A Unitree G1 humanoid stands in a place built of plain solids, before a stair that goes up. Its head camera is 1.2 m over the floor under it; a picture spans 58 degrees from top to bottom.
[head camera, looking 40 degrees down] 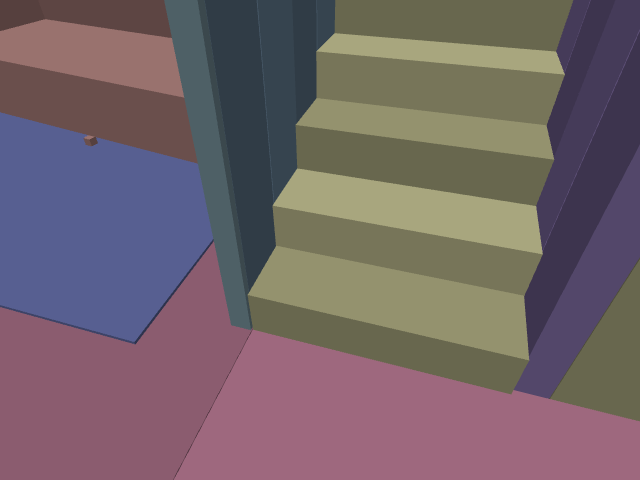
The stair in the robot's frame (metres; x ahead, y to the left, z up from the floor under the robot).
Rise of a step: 0.18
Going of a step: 0.25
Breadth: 0.85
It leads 17 degrees to the right of straight ahead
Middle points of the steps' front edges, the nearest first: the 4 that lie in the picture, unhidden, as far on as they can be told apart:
0.82 -0.17 0.18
1.07 -0.25 0.35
1.31 -0.32 0.53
1.55 -0.39 0.71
